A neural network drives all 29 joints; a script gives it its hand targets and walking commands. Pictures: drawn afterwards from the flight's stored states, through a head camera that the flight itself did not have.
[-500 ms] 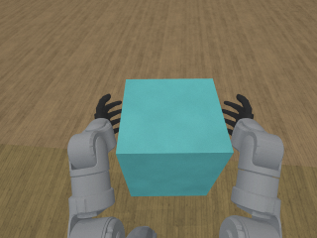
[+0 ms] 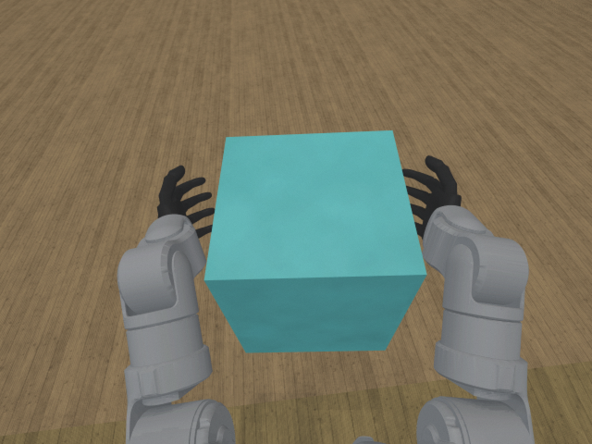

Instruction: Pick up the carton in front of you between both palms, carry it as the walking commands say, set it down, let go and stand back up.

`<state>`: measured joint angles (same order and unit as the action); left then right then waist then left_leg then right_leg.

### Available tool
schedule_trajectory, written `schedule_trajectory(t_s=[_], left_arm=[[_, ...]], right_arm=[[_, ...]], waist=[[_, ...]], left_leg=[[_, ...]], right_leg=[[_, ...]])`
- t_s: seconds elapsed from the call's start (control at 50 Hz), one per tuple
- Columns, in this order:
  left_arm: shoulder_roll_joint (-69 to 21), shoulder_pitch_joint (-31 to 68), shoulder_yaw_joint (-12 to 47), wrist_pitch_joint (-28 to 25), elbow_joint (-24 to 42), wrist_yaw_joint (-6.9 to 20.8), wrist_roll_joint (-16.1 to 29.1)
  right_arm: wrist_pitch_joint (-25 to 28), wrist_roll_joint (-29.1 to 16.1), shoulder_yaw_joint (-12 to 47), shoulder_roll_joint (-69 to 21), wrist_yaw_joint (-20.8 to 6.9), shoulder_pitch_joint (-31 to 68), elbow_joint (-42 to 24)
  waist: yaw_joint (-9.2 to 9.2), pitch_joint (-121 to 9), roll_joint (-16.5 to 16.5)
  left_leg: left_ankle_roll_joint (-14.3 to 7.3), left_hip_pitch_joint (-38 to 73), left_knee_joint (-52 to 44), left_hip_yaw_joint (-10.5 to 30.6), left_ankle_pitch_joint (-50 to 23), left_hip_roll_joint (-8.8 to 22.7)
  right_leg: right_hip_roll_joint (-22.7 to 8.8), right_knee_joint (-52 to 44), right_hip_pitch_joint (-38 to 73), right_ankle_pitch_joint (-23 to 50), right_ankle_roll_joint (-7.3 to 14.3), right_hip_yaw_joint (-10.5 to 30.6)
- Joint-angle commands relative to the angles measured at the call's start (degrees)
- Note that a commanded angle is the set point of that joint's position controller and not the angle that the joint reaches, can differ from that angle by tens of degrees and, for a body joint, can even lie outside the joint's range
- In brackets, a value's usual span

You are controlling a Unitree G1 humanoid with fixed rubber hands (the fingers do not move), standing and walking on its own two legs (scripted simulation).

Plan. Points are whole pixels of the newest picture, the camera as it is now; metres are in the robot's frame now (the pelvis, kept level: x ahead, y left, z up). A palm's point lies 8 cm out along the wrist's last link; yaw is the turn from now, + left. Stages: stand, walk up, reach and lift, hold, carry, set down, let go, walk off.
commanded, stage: carry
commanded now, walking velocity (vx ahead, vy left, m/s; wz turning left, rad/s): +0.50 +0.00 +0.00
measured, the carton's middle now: (312, 252) +0.37 -0.02 +0.07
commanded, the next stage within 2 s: none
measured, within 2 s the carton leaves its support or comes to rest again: neither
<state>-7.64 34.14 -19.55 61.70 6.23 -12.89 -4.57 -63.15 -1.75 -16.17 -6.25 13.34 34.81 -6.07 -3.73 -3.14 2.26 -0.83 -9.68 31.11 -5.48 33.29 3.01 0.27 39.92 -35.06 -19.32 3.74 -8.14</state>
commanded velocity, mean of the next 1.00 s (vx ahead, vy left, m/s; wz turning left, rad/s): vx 0.50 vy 0.00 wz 0.00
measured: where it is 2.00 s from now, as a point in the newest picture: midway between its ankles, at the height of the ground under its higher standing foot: (277, 191)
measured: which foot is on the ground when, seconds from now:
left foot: down 0.00-0.02, up 0.04-0.34, down 0.36-0.74, up 0.76-1.00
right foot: down 0.00-0.36, up 0.38-0.70, down 0.72-1.00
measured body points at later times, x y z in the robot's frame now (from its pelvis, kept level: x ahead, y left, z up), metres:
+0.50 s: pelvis +0.32 +0.03 +0.06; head +0.34 +0.02 +0.51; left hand +0.69 +0.16 +0.18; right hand +0.66 -0.16 +0.18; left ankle +0.37 +0.11 -0.65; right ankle +0.21 -0.08 -0.56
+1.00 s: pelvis +0.63 -0.01 +0.09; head +0.65 -0.02 +0.54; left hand +0.97 +0.18 +0.20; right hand +1.00 -0.14 +0.20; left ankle +0.71 +0.11 -0.60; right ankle +0.57 -0.08 -0.65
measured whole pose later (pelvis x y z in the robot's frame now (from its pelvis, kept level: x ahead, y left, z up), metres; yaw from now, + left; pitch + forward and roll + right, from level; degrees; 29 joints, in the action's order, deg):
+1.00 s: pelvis +0.63 -0.01 +0.09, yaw +0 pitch +6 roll +1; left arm -8.3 31.5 -18.1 63.8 0.5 -11.5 -2.4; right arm -62.4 6.9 -21.0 -9.0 11.8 32.3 -0.5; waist 6.2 -5.2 -0.4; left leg -0.9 -37.7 49.9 -3.3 16.6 0.9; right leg 0.4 23.7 -11.6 -18.0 3.7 -5.2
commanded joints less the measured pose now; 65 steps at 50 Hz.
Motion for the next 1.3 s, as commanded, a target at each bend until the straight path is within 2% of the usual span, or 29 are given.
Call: schedule_trajectory(t_s=[0.0, 0.02, 0.06, 0.08, 0.16, 0.26, 0.3, 0.34, 0.36, 0.38, 0.4, 0.44, 0.46, 0.6, 0.68, 0.7, 0.72, 0.74, 0.76, 0.82, 0.92, 1.02, 1.1, 1.12, 1.14, 1.16, 1.18, 1.22, 1.28], left_arm=[[-32.8, 28.2, 31.5, 1.4, -0.6, -0.1, 9.5], [-33.8, 28.6, 31.8, 1.6, -1.1, -0.2, 9.9], [-37.7, 33.7, 35.8, 2.1, 2.3, 1.0, 13.6], [-40.1, 37.1, 38.0, 1.8, 4.7, 1.7, 15.9], [-45.4, 46.1, 42.4, 0.5, 8.3, 4.1, 22.6], [-41.3, 39.4, 39.6, 1.1, 3.7, 3.5, 21.4], [-40.0, 36.4, 37.9, 1.7, 0.9, 3.0, 19.0], [-38.9, 33.6, 36.4, 2.5, -1.3, 2.4, 16.3], [-38.1, 33.2, 34.9, 2.8, -1.2, 2.2, 14.5], [-37.8, 32.5, 33.5, 3.0, -0.5, 2.0, 13.1], [-37.8, 34.3, 32.4, 2.9, -0.5, 1.6, 12.0], [-39.5, 33.0, 29.4, 2.3, -1.8, 1.3, 9.6], [-40.4, 32.7, 29.1, 1.9, -1.9, 1.5, 9.4], [-36.2, 33.7, 30.1, -1.0, 2.8, -0.3, 7.3], [-32.1, 30.6, 29.8, 1.0, 2.0, -0.6, 8.0], [-31.5, 29.7, 29.8, 1.6, 0.9, -0.4, 8.3], [-30.9, 27.3, 29.3, 2.2, -0.2, -0.3, 8.3], [-29.4, 28.2, 28.8, 2.6, -0.9, -0.5, 8.0], [-30.3, 29.2, 28.7, 2.9, -1.8, -0.6, 8.7], [-36.3, 35.4, 32.6, 2.7, 2.1, 1.1, 12.8], [-45.4, 38.4, 37.8, 0.8, -0.3, 4.0, 15.8], [-49.4, 35.3, 39.9, -1.9, -3.2, 5.8, 17.0], [-50.7, 27.3, 40.9, -3.0, -2.6, 5.8, 15.2], [-50.5, 24.7, 41.1, -3.0, -1.6, 5.6, 14.1], [-49.9, 22.4, 41.5, -2.9, -0.1, 5.4, 13.2], [-50.7, 18.6, 41.3, -2.6, 1.7, 5.4, 12.8], [-49.8, 17.0, 42.0, -2.7, 5.0, 5.3, 12.9], [-50.8, 11.9, 43.5, -3.3, 9.2, 5.2, 12.4], [-53.3, 3.7, 45.6, -3.6, 16.0, 5.4, 12.7]], right_arm=[[-0.4, -7.8, 32.0, -37.4, -1.5, 29.8, -2.3], [-0.9, -6.1, 30.2, -36.4, -1.1, 30.5, -2.0], [-1.0, -3.4, 26.9, -36.9, -0.6, 29.5, 0.0], [-0.9, -2.7, 25.6, -37.7, -0.9, 29.3, 0.4], [0.6, -0.7, 25.1, -39.2, -0.9, 33.8, -1.8], [0.2, -0.5, 26.4, -35.7, 0.1, 32.6, -2.0], [-0.5, -0.9, 27.2, -35.9, -0.2, 31.6, -0.5], [-1.1, -1.6, 27.3, -36.3, -0.7, 29.4, 2.7], [-1.2, -1.6, 27.2, -36.5, -0.6, 28.7, 3.7], [-1.0, -2.2, 27.8, -37.4, -0.6, 29.7, 3.5], [-1.0, -3.6, 28.9, -39.9, -1.0, 30.7, 2.8], [-0.1, -8.2, 34.0, -44.6, -2.3, 37.1, -2.0], [0.6, -10.1, 35.8, -46.1, -2.8, 39.4, -4.5], [2.8, -16.1, 38.6, -44.5, -4.1, 40.3, -7.4], [0.8, -13.2, 35.5, -40.1, -2.8, 33.8, -3.5], [0.2, -11.8, 34.3, -39.0, -2.2, 32.2, -2.4], [-0.6, -10.3, 33.2, -37.8, -1.6, 32.0, -1.6], [-1.3, -9.0, 32.3, -37.7, -1.1, 31.2, -0.8], [-1.8, -7.6, 30.1, -36.4, -0.5, 32.8, -0.2], [-2.0, -4.7, 27.7, -39.1, -0.4, 32.1, 2.0], [0.1, 0.3, 26.7, -44.2, -1.5, 30.3, 5.8], [2.9, 1.5, 28.4, -47.4, -2.4, 27.2, 6.8], [4.1, -0.7, 32.2, -48.9, -3.6, 22.5, 3.3], [4.3, -1.2, 33.2, -49.2, -4.0, 20.2, 2.2], [4.3, -1.5, 34.1, -49.3, -4.4, 17.0, 1.0], [4.6, -1.3, 35.1, -48.1, -4.1, 16.2, -0.2], [4.9, -2.8, 36.4, -49.9, -4.3, 11.2, -0.9], [5.4, -5.0, 40.2, -52.9, -5.5, 8.6, -8.3], [5.7, -8.7, 43.3, -56.0, -7.1, 3.8, -16.2]], waist=[[10.48, -34.6, -13.0], [10.76, -31.3, -20.5], [10.42, -26.7, -3.9], [9.74, -25.3, -0.1], [7.67, -23.2, -5.8], [8.03, -19.7, -9.7], [5.76, -20.1, -11.7], [0.15, -26.1, -8.5], [-2.74, -33.0, -0.8], [-3.41, -34.2, 13.7], [-2.18, -29.0, 11.4], [-1.91, -25.5, -3.2], [-1.88, -24.9, -3.9], [-0.75, -23.9, 7.9], [2.10, -26.0, 5.0], [4.02, -27.9, 2.8], [7.53, -30.4, -2.1], [6.30, -29.5, -16.0], [7.14, -28.9, -18.0], [7.93, -23.5, -3.7], [7.63, -21.1, -8.1], [8.54, -17.7, -10.7], [4.35, -21.6, -11.1], [3.29, -25.5, -9.7], [2.07, -29.2, -4.1], [3.20, -35.8, 10.9], [2.81, -33.7, 11.2], [2.53, -28.6, 0.4], [2.79, -25.7, 1.5]], left_leg=[[0.7, -21.9, 30.8, -2.0, -31.3, -0.3], [1.3, -35.3, 42.6, 1.4, -2.1, -8.2], [-1.3, -41.8, 54.7, 7.1, -2.4, -4.0], [-2.0, -42.1, 53.2, 7.4, -3.8, -2.4], [-2.6, -40.1, 42.8, 5.8, -6.0, -1.0], [-1.9, -27.2, 16.0, -0.6, -11.8, -1.6], [-2.7, -15.9, 9.9, -7.0, -13.2, -5.9], [-5.1, 6.4, 3.9, -9.5, -16.9, -9.4], [-10.6, 21.3, 0.5, 11.1, -4.6, 1.0], [-17.6, 27.8, -8.8, 40.0, -4.6, 13.6], [-18.8, 27.5, -11.4, 45.1, -19.9, 14.8], [-16.6, 20.7, -4.3, 34.7, -38.8, 13.9], [-15.0, 16.1, -5.2, 32.5, -37.6, 12.6], [-11.0, 8.6, -7.6, 16.8, -39.3, 7.8], [-6.7, 2.7, 0.4, 8.9, -49.1, 6.0], [-4.9, -1.9, 7.6, 6.0, -49.9, 4.1], [-2.6, -9.8, 17.9, 4.6, -38.2, 2.7], [0.0, -27.1, 30.7, 1.0, -11.8, -4.9], [-0.7, -36.3, 40.6, 4.2, -3.2, -6.6], [-1.1, -39.4, 39.7, 6.4, -8.8, -2.2], [0.2, -35.2, 22.7, 3.4, -13.8, -1.5], [-0.5, -25.9, 4.1, -2.7, -27.8, -3.7], [-2.7, -5.2, -8.7, -7.7, -36.3, -6.6], [-3.1, 8.0, -8.2, -6.7, -35.3, -5.3], [-4.2, 20.1, -6.6, 5.1, -30.9, 4.0], [-14.3, 36.2, -7.3, 32.5, -35.4, 20.6], [-15.7, 34.9, -11.2, 37.5, -36.7, 20.1], [-12.1, 28.4, -10.7, 25.8, -46.9, 17.1], [-8.4, 20.8, -14.7, 17.3, -44.9, 13.9]], right_leg=[[-12.9, -13.1, 52.1, -12.8, 9.5, 28.7], [-18.9, -22.0, 55.1, -1.8, 15.7, 49.4], [-19.3, -14.5, 50.9, 17.2, 15.7, 41.2], [-18.3, -13.3, 47.5, 20.3, 13.8, 36.6], [-16.1, -17.6, 41.3, 7.3, 10.0, 27.4], [-13.1, -22.0, 32.7, 12.4, 7.4, 14.1], [-12.6, -18.9, 30.1, 22.3, 5.1, 10.2], [-9.5, -2.5, 24.1, 40.3, 1.1, 1.9], [-6.2, 14.5, 12.0, 30.1, -2.8, 1.0], [1.7, 29.5, -1.9, 3.4, -4.8, 3.0], [4.3, 39.6, -10.6, -11.2, -4.0, 7.6], [0.1, 42.6, -12.9, -9.4, -1.9, 9.7], [-0.7, 38.2, -11.0, -8.0, -1.5, 10.0], [1.7, 2.8, 3.3, 0.3, -1.7, 4.9], [4.0, -13.6, 23.3, 11.7, -0.6, -1.0], [1.7, -14.1, 32.8, 11.3, 1.0, 1.4], [-7.5, -14.1, 42.1, 5.7, 3.2, 12.1], [-21.1, -17.9, 49.7, 13.4, 8.5, 36.4], [-22.4, -18.0, 54.4, 17.1, 13.1, 42.1], [-18.2, -16.6, 46.9, 25.8, 10.1, 31.1], [-15.1, -20.8, 42.3, 25.5, 8.0, 21.8], [-11.5, -20.5, 40.0, 38.9, 4.2, 11.6], [-10.1, -9.6, 39.1, 55.3, -0.2, 3.8], [-8.9, -1.2, 33.2, 50.4, -1.7, 1.8], [-7.8, 10.9, 22.7, 31.9, -3.6, 1.9], [-0.2, 26.4, 4.1, 2.8, -5.4, 4.3], [2.0, 35.2, -3.4, -7.6, -4.7, 8.0], [-3.0, 32.8, -5.7, -3.6, -3.8, 9.6], [-4.8, 20.0, -0.7, 0.0, -4.5, 8.1]])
